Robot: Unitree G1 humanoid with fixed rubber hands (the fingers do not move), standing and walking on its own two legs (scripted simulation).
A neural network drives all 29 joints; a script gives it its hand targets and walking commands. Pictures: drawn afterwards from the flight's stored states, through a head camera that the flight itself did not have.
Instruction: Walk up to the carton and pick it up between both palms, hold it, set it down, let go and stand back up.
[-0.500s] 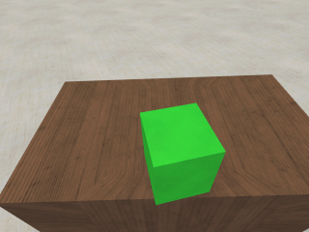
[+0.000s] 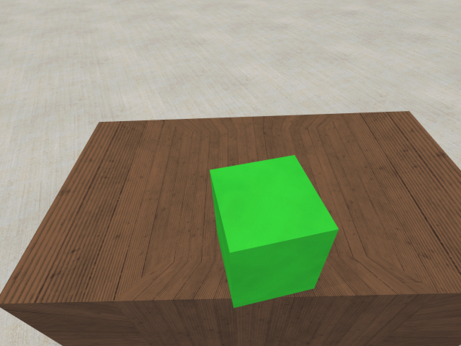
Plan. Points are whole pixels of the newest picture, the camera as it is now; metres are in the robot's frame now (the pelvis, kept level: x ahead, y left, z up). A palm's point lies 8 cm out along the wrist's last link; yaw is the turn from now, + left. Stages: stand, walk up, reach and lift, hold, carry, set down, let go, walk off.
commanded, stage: stand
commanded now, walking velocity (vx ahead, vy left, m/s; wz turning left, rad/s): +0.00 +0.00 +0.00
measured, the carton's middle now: (264, 231) +0.41 -0.04 -0.08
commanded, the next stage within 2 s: none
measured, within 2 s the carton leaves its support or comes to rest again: neither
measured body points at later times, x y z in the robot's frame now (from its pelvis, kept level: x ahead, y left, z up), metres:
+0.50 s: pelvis +0.00 -0.01 +0.00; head +0.00 -0.01 +0.45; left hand +0.09 +0.31 -0.12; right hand +0.09 -0.32 -0.12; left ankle +0.01 +0.11 -0.75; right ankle +0.02 -0.13 -0.75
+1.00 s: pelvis +0.01 -0.01 +0.00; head +0.01 -0.02 +0.45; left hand +0.10 +0.31 -0.12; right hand +0.10 -0.32 -0.12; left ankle +0.01 +0.11 -0.75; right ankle +0.02 -0.13 -0.75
